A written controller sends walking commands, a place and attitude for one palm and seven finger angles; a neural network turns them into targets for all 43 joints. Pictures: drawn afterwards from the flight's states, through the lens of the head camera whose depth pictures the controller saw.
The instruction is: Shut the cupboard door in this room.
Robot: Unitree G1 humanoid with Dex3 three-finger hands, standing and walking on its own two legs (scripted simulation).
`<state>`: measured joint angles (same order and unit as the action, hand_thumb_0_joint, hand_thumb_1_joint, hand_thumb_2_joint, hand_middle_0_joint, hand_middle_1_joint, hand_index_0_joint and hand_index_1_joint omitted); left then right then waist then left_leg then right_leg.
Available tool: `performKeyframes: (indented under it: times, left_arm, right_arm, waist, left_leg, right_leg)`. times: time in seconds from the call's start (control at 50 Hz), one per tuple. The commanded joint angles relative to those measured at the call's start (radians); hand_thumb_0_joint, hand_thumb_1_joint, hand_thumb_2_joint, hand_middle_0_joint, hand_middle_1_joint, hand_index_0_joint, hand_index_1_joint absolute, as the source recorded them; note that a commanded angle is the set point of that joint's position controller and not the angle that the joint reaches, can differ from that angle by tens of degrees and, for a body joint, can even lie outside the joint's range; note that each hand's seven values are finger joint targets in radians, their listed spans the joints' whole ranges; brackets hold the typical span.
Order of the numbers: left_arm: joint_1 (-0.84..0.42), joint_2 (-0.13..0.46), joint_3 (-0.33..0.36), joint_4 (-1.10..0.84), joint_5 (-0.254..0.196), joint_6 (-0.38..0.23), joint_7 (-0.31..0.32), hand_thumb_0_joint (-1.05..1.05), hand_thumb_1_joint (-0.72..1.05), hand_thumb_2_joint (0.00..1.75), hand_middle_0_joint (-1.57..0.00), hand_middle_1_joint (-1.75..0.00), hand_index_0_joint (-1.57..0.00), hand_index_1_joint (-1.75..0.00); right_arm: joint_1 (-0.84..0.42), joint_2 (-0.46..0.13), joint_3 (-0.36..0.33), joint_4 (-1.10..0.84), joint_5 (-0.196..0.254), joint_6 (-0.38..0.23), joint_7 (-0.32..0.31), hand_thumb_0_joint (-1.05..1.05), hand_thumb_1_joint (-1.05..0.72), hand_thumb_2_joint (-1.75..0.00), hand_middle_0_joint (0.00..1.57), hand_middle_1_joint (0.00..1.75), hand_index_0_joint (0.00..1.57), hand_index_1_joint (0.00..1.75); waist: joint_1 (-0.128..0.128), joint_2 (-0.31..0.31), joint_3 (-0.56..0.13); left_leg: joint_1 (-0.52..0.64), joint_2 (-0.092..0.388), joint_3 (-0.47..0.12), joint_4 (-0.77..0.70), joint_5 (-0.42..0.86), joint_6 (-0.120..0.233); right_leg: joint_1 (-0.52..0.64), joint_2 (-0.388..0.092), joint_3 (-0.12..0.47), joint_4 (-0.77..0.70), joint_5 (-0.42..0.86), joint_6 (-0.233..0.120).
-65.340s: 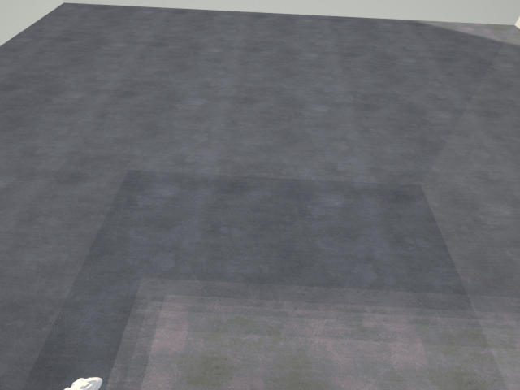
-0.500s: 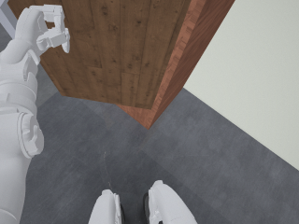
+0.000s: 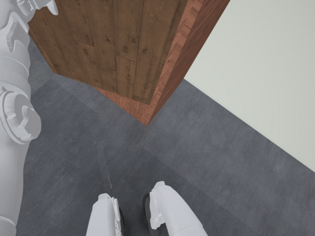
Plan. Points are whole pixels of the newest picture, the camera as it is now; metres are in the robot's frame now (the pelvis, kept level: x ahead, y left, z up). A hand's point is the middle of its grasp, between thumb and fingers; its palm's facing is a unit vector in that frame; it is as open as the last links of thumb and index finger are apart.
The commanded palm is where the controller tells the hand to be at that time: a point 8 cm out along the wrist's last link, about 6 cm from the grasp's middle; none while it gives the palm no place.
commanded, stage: pull the fist back off the door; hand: left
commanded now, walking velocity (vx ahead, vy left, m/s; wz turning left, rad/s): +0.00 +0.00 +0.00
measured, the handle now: out of the picture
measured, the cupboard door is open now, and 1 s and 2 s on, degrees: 19 18 18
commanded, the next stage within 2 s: draw the hand back to the body in 0.78 s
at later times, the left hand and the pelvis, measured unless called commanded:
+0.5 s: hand (61, 22) +0.55 +0.11 +0.11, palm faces +0.13 -0.99 -0.03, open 3.1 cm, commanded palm +0.51 +0.15 +0.11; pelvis +0.02 -0.01 +0.04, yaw +1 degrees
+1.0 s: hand (64, 36) +0.51 +0.11 +0.11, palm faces +0.13 -0.99 -0.03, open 3.1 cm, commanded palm +0.45 +0.16 +0.13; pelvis +0.00 -0.02 +0.04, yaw +2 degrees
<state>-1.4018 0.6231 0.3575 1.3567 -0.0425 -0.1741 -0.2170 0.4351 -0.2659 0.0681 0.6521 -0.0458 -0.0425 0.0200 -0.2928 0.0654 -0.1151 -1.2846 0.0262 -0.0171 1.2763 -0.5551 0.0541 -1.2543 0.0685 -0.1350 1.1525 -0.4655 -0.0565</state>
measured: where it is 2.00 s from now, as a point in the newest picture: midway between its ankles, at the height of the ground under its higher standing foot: (136, 230)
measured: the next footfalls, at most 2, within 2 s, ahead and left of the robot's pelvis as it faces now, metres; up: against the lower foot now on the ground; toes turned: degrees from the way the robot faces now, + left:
none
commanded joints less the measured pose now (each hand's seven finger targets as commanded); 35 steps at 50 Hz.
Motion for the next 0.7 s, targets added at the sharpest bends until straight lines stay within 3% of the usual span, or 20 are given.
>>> performKeyframes:
  times: [0.0,0.04,0.08,0.14,0.18,0.24,0.28,0.32,0.38,0.4,0.44,0.5,0.54,0.56,0.64,0.68]
  left_arm:
    - [-0.397,0.048,0.045,-0.310,0.078,-0.126,0.356,0.00,0.90,0.90,-1.30,-1.50,-1.30,-1.50]
    - [-0.410,0.019,-0.017,-0.360,0.149,-0.191,0.387,0.00,0.90,0.90,-1.30,-1.50,-1.30,-1.50]
    - [-0.416,-0.012,-0.054,-0.354,0.142,-0.217,0.355,0.00,0.90,0.90,-1.30,-1.50,-1.30,-1.50]
    - [-0.391,0.067,0.031,-0.353,0.095,-0.233,0.313,0.00,0.90,0.90,-1.30,-1.50,-1.30,-1.50]
    - [-0.317,0.066,0.053,-0.352,0.079,-0.253,0.311,0.00,0.90,0.90,-1.30,-1.50,-1.30,-1.50]
    - [-0.152,0.043,0.072,-0.323,0.080,-0.289,0.328,0.00,0.90,0.90,-1.30,-1.50,-1.30,-1.50]
    - [-0.051,-0.022,0.034,-0.278,0.081,-0.298,0.330,0.00,0.90,0.90,-1.30,-1.50,-1.30,-1.50]
    - [0.000,-0.049,0.022,-0.276,0.070,-0.305,0.326,0.00,0.90,0.90,-1.30,-1.50,-1.30,-1.50]
    - [0.044,-0.111,-0.007,-0.310,0.041,-0.330,0.313,0.00,0.90,0.90,-1.30,-1.50,-1.30,-1.50]
    - [0.027,-0.122,-0.017,-0.339,0.032,-0.344,0.312,0.00,0.90,0.90,-1.30,-1.50,-1.30,-1.50]
    - [0.033,-0.199,-0.078,-0.384,0.025,-0.371,0.306,0.00,0.90,0.90,-1.30,-1.50,-1.30,-1.50]
    - [0.040,-0.176,-0.059,-0.402,0.020,-0.395,0.316,0.00,0.90,0.90,-1.30,-1.50,-1.30,-1.50]
    - [-0.005,-0.210,-0.101,-0.426,0.028,-0.409,0.321,0.00,0.90,0.90,-1.30,-1.50,-1.30,-1.50]
    - [0.003,-0.190,-0.086,-0.424,0.031,-0.415,0.326,0.00,0.90,0.90,-1.30,-1.50,-1.30,-1.50]
    - [-0.006,-0.253,-0.137,-0.440,0.026,-0.428,0.338,0.00,0.90,0.90,-1.30,-1.50,-1.30,-1.50]
    - [0.041,-0.245,-0.125,-0.416,0.022,-0.424,0.344,0.00,0.90,0.90,-1.30,-1.50,-1.30,-1.50]
  right_arm:
    - [0.308,-0.184,-0.083,-0.035,-0.055,0.008,0.062,0.00,-0.90,-0.90,0.20,0.30,0.20,0.30]
    - [0.318,-0.189,-0.101,-0.024,-0.059,0.023,0.086,0.00,-0.90,-0.90,0.20,0.30,0.20,0.30]
    - [0.319,-0.191,-0.113,-0.009,-0.046,0.037,0.093,0.00,-0.90,-0.90,0.20,0.30,0.20,0.30]
    - [0.316,-0.195,-0.113,-0.009,-0.034,0.049,0.081,0.00,-0.90,-0.90,0.20,0.30,0.20,0.30]
    - [0.306,-0.181,-0.109,-0.019,-0.032,0.052,0.079,0.00,-0.90,-0.90,0.20,0.30,0.20,0.30]
    - [0.296,-0.171,-0.109,-0.032,-0.032,0.056,0.082,0.00,-0.90,-0.90,0.20,0.30,0.20,0.30]
    - [0.280,-0.165,-0.113,-0.038,-0.027,0.061,0.085,0.00,-0.90,-0.90,0.20,0.30,0.20,0.30]
    - [0.271,-0.166,-0.119,-0.046,-0.021,0.069,0.082,0.00,-0.90,-0.90,0.20,0.30,0.20,0.30]
    - [0.245,-0.160,-0.127,-0.051,-0.013,0.068,0.080,0.00,-0.90,-0.90,0.20,0.30,0.20,0.30]
    - [0.238,-0.161,-0.131,-0.051,-0.013,0.070,0.077,0.00,-0.90,-0.90,0.20,0.30,0.20,0.30]
    - [0.220,-0.153,-0.137,-0.053,-0.010,0.067,0.077,0.00,-0.90,-0.90,0.20,0.30,0.20,0.30]
    - [0.190,-0.155,-0.142,-0.044,-0.007,0.069,0.070,0.00,-0.90,-0.90,0.20,0.30,0.20,0.30]
    - [0.177,-0.150,-0.141,-0.039,-0.006,0.068,0.066,0.00,-0.90,-0.90,0.20,0.30,0.20,0.30]
    - [0.163,-0.153,-0.143,-0.035,-0.003,0.068,0.063,0.00,-0.90,-0.90,0.20,0.30,0.20,0.30]
    - [0.128,-0.148,-0.141,-0.042,-0.002,0.066,0.055,0.00,-0.90,-0.90,0.20,0.30,0.20,0.30]
    - [0.104,-0.149,-0.141,-0.043,0.002,0.067,0.052,0.00,-0.90,-0.90,0.20,0.30,0.20,0.30]
  waist:
    - [-0.013,0.235,-0.648]
    - [-0.030,0.232,-0.688]
    - [-0.043,0.218,-0.687]
    - [-0.008,0.210,-0.699]
    - [0.023,0.204,-0.688]
    - [0.053,0.130,-0.618]
    - [0.056,0.070,-0.528]
    - [0.058,0.003,-0.485]
    - [0.076,0.015,-0.477]
    - [0.067,-0.002,-0.479]
    - [0.070,0.032,-0.487]
    - [0.081,0.013,-0.489]
    - [0.068,0.034,-0.481]
    - [0.075,0.044,-0.492]
    - [0.072,0.047,-0.502]
    - [0.089,0.037,-0.503]
  left_leg:
    - [0.591,0.025,-0.120,-0.136,0.603,-0.032]
    - [0.645,0.025,-0.129,-0.143,0.645,-0.035]
    - [0.679,0.020,-0.125,-0.172,0.617,-0.038]
    - [0.668,0.006,-0.103,-0.207,0.596,-0.033]
    - [0.660,-0.001,-0.084,-0.223,0.611,-0.033]
    - [0.609,-0.008,-0.058,-0.247,0.610,-0.028]
    - [0.547,-0.014,-0.038,-0.264,0.554,-0.023]
    - [0.500,-0.021,-0.022,-0.281,0.506,-0.017]
    - [0.531,-0.027,-0.014,-0.293,0.507,-0.020]
    - [0.538,-0.027,-0.013,-0.294,0.500,-0.018]
    - [0.593,-0.028,-0.015,-0.297,0.514,-0.022]
    - [0.583,-0.032,-0.011,-0.293,0.470,-0.022]
    - [0.595,-0.035,-0.010,-0.292,0.453,-0.020]
    - [0.608,-0.033,-0.015,-0.289,0.449,-0.023]
    - [0.647,-0.034,-0.025,-0.295,0.438,-0.026]
    - [0.636,-0.035,-0.025,-0.298,0.426,-0.028]
  right_leg:
    - [0.262,-0.012,0.091,-0.124,0.376,0.033]
    - [0.275,-0.009,0.094,-0.128,0.406,0.032]
    - [0.311,-0.005,0.097,-0.162,0.403,0.035]
    - [0.411,-0.003,0.109,-0.183,0.434,0.030]
    - [0.466,-0.004,0.113,-0.194,0.467,0.030]
    - [0.537,-0.005,0.122,-0.208,0.520,0.031]
    - [0.559,-0.008,0.128,-0.229,0.512,0.036]
    - [0.607,-0.010,0.138,-0.246,0.515,0.039]
    - [0.608,-0.015,0.141,-0.251,0.520,0.038]
    - [0.614,-0.016,0.144,-0.253,0.522,0.041]
    - [0.584,-0.019,0.138,-0.248,0.513,0.038]
    - [0.588,-0.024,0.147,-0.253,0.481,0.042]
    - [0.571,-0.028,0.150,-0.251,0.468,0.042]
    - [0.557,-0.030,0.148,-0.249,0.452,0.041]
    - [0.530,-0.031,0.139,-0.243,0.416,0.039]
    - [0.537,-0.031,0.140,-0.243,0.404,0.039]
